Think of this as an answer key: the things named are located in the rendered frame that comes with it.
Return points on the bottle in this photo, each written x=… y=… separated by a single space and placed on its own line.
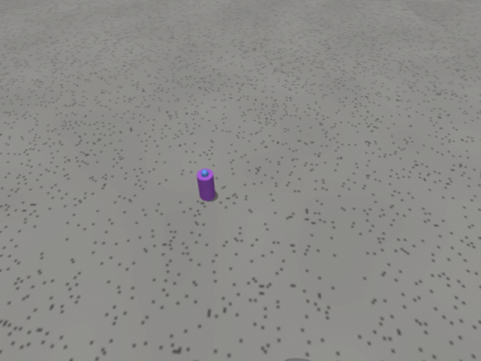
x=206 y=184

